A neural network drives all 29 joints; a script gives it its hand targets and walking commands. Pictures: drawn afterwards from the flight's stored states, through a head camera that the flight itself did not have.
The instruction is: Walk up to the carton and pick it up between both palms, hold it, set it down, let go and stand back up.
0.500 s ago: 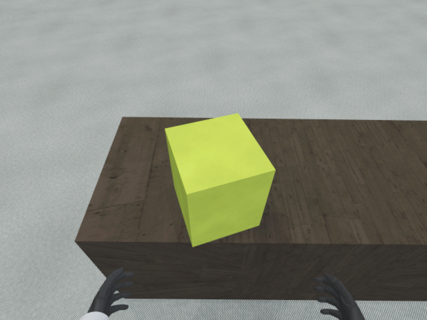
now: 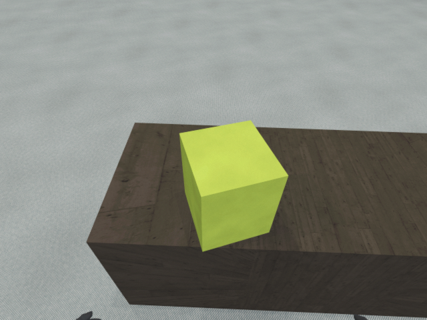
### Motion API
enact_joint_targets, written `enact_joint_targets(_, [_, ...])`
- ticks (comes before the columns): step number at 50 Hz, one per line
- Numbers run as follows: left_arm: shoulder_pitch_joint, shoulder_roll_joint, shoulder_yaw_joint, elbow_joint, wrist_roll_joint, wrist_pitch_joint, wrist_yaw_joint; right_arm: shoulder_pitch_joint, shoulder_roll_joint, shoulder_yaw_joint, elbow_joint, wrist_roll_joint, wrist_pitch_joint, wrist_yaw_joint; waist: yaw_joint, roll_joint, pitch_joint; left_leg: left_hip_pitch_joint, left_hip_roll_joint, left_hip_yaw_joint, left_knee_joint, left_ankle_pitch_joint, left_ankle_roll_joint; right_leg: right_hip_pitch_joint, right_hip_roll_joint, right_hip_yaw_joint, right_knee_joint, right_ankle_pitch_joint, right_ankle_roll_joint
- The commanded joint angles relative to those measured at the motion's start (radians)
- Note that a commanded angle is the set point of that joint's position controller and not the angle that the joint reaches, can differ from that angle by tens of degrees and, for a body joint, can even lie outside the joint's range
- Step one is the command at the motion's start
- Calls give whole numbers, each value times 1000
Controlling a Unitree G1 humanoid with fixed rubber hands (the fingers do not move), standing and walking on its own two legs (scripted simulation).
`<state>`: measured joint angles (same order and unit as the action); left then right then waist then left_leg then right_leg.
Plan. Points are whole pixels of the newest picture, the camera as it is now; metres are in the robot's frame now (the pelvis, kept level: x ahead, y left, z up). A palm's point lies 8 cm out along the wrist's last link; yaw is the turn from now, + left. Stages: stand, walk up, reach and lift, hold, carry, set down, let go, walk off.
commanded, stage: stand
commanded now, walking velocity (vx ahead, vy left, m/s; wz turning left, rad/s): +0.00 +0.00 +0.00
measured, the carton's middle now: (226, 185) +0.48 -0.03 -0.08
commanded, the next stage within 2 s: none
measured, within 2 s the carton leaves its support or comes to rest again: neither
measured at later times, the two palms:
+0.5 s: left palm out of the picture +0.05 +0.30 -0.11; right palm out of the picture +0.06 -0.30 -0.09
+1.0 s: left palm out of the picture +0.06 +0.29 -0.10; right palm out of the picture +0.07 -0.32 -0.10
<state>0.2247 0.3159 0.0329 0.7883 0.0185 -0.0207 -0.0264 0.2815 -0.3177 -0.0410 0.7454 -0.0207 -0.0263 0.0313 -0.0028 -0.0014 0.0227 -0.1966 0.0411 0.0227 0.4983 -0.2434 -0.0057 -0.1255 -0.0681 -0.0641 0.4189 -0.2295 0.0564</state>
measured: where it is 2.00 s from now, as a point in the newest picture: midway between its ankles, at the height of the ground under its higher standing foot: outside the picture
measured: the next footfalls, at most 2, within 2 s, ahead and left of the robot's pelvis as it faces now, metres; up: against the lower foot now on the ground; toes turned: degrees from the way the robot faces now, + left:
none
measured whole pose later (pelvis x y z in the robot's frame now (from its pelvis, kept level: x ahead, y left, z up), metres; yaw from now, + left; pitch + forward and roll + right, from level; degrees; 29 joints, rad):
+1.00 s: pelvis -0.01 -0.02 +0.00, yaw +1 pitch -4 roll -1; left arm 0.20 0.36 0.03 0.95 0.00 -0.02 -0.01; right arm 0.22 -0.37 -0.02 0.93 -0.02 -0.02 0.01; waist 0.00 0.02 0.06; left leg -0.16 0.05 0.00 0.41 -0.18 -0.03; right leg -0.11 -0.06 -0.08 0.37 -0.20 0.03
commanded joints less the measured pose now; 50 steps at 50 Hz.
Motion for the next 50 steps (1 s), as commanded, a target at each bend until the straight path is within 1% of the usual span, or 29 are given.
enact_joint_targets(1, [-28,176,36,-46,-3,-23,10,-68,-219,-58,-62,3,-23,-11,27,22,-28,-74,81,-90,-148,56,32,42,-32,34,-53,56,-49])
enact_joint_targets(3, [-53,151,18,-22,-13,-15,2,-13,-207,-56,-36,7,-26,-21,-18,16,-4,-26,75,-94,-150,61,36,-1,-33,46,-81,43,-50])
enact_joint_targets(4, [-37,139,18,-32,-7,-12,3,-26,-227,-66,-47,-4,-23,-25,7,40,12,-62,83,-93,-150,85,38,30,-43,42,-68,70,-48])
enact_joint_targets(5, [-49,189,36,-29,-1,-19,14,-10,-197,-49,-26,2,-18,-21,1,-26,15,-39,75,-85,-151,118,34,14,-45,48,-72,45,-55])
enact_joint_targets(6, [-16,224,44,-9,0,-20,20,-2,-192,-46,-17,0,-16,-16,-7,33,61,-36,68,-79,-139,155,30,-16,-49,59,-82,41,-54])
enact_joint_targets(9, [-15,206,39,6,3,-17,19,-4,-174,-38,1,3,-11,-10,-6,49,47,-85,55,-72,-169,-1,27,14,-52,42,-92,-12,-48])
enact_joint_targets(11, [-45,206,29,-1,2,-14,15,-8,-193,-34,7,-1,-7,-9,-1,-40,13,-41,60,-91,-187,-37,33,-1,-34,22,-88,-32,-56])
enact_joint_targets(13, [0,210,32,19,-6,-8,21,-22,-229,-54,5,8,-7,-17,4,42,27,-42,66,-81,-189,-43,30,-4,-42,39,-96,-6,-53])
enact_joint_targets(14, [-5,211,27,34,0,-9,21,-35,-227,-48,18,10,-4,-25,8,-13,-10,-8,69,-105,-192,-28,24,-26,-29,24,-91,-1,-54])
enact_joint_targets(15, [-29,201,27,21,6,-14,24,-57,-221,-46,0,0,-2,-27,3,29,20,-21,73,-89,-187,34,33,5,-42,24,-81,21,-48])
enact_joint_targets(18, [-19,223,27,36,-9,-14,26,-39,-203,-39,23,3,-7,-16,12,6,85,-77,61,-88,-199,58,22,-35,-47,35,-102,-65,-56])
enact_joint_targets(21, [-25,222,27,56,-7,-11,18,18,-235,-44,75,16,-8,-25,-25,2,10,-25,81,-111,-202,-67,37,-3,-45,51,-124,-57,-64])
enact_joint_targets(22, [-40,220,27,55,-8,-8,13,-32,-240,-47,43,12,-9,-22,-4,82,34,-34,82,-107,-192,-48,31,-6,-56,50,-108,-23,-57])
enact_joint_targets(23, [-25,213,19,52,-7,-14,11,-26,-239,-47,64,14,-10,-30,-15,-1,12,-10,84,-130,-210,-24,31,-7,-43,42,-93,-41,-64])
enact_joint_targets(25, [-35,217,24,66,-5,-21,22,-61,-208,-35,57,6,-9,-17,-2,-11,54,-29,78,-115,-190,-35,41,-23,-58,43,-107,15,-61])
enact_joint_targets(27, [-2,224,27,70,-7,-13,21,-1,-213,-25,78,16,0,-22,-3,66,11,-17,61,-76,-184,35,29,12,-66,61,-119,-8,-67])
enact_joint_targets(29, [2,236,34,77,-15,-14,23,-93,-225,-35,60,3,-3,-26,19,-22,18,-26,79,-90,-183,-5,31,-14,-45,55,-127,-9,-65])
enact_joint_targets(30, [-49,231,20,71,-2,-8,22,-53,-228,-31,73,19,0,-25,-19,0,63,-45,71,-107,-214,-50,18,-25,-45,33,-106,-44,-59])
enact_joint_targets(31, [3,209,21,78,-12,-7,27,-24,-237,-32,86,6,-2,-23,11,39,75,-74,72,-97,-196,-32,34,23,-58,69,-137,-26,-59])
enact_joint_targets(32, [-42,244,31,73,-10,-5,21,-59,-246,-42,76,10,2,-26,-16,47,116,-73,49,-85,-209,-52,26,-57,-58,67,-113,-86,-63])
enact_joint_targets(33, [6,234,34,86,-13,-1,17,-104,-256,-35,81,-3,6,-23,26,60,18,-61,83,-116,-214,-81,41,8,-57,44,-115,-60,-74])
enact_joint_targets(36, [-39,276,31,70,0,-19,19,-35,-244,-38,92,8,-3,-26,-9,-28,37,22,71,-87,-181,10,22,-66,-62,53,-133,-106,-63])
enact_joint_targets(41, [12,230,35,101,-22,-17,22,-63,-257,-31,112,2,-5,-32,8,38,0,4,62,-65,-159,95,25,34,-63,54,-123,34,-65])
enact_joint_targets(42, [-67,258,36,112,-4,-17,21,-79,-214,-24,109,7,-7,-26,-24,31,41,17,71,-73,-169,72,23,-23,-73,58,-125,47,-67])
enact_joint_targets(43, [-21,251,42,108,-11,-16,24,-83,-207,-14,116,4,-5,-27,13,-51,17,-22,79,-91,-196,29,18,18,-50,32,-121,-15,-62])
enact_joint_targets(45, [-39,242,38,99,-15,-10,16,-48,-232,-19,127,16,-2,-24,21,2,31,-22,66,-70,-184,50,18,6,-61,66,-138,-43,-71])
enact_joint_targets(46, [-22,234,36,112,-14,-10,23,-53,-221,-20,129,13,-4,-31,-7,24,20,30,74,-76,-172,58,18,-21,-65,68,-140,-13,-69])
enact_joint_targets(47, [3,200,25,127,-21,-12,15,-57,-246,-21,140,9,-2,-34,14,26,63,-23,73,-85,-179,42,24,-19,-61,68,-147,-14,-69])
enact_joint_targets(50, [-68,257,39,100,-14,-14,21,-33,-268,-27,140,12,-3,-41,-16,-17,29,54,84,-87,-180,158,22,-24,-59,48,-119,76,-70])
